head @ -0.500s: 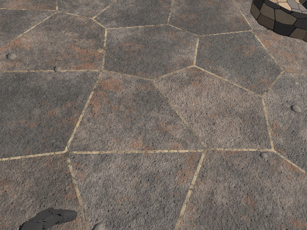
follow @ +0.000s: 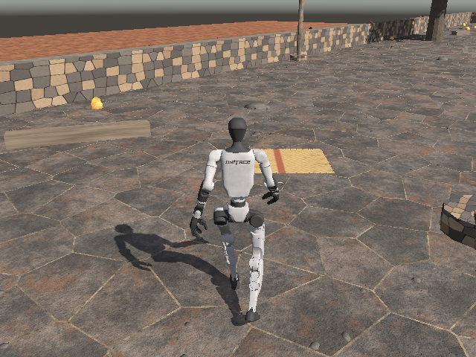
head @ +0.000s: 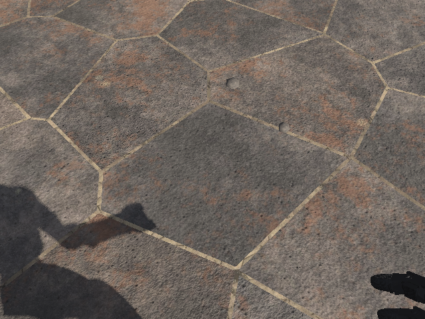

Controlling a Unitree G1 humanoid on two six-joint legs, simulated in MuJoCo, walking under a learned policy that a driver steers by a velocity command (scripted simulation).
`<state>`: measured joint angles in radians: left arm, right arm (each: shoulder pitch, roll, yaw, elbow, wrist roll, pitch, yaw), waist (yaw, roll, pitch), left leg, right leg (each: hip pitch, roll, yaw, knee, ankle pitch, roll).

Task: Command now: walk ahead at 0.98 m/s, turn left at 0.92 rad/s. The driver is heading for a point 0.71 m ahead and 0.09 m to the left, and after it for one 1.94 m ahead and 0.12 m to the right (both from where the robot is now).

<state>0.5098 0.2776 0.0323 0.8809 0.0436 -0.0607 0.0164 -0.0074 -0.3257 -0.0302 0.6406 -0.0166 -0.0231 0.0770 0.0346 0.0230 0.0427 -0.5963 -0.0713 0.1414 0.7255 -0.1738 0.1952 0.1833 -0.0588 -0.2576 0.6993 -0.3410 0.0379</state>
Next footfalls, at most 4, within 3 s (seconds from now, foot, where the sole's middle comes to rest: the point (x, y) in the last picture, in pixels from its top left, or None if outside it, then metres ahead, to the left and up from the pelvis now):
0.40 right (251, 263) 0.62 -0.07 -0.73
0.82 left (136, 203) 0.83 0.33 -0.73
1.26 right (159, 110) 1.29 0.30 -0.73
1.68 left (138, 48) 1.71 0.45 -0.73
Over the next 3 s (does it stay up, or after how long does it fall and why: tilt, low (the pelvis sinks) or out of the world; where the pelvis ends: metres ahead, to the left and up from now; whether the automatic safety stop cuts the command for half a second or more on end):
stays up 2.20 -0.13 0.04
